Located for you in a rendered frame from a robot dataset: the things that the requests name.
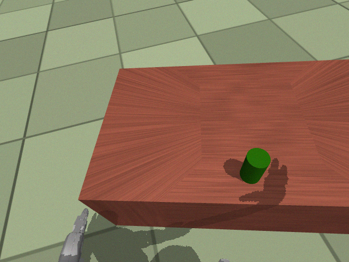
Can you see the left robot hand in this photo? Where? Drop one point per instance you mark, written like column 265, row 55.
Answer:
column 71, row 251

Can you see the can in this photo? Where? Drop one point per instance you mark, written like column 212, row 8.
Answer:
column 256, row 162

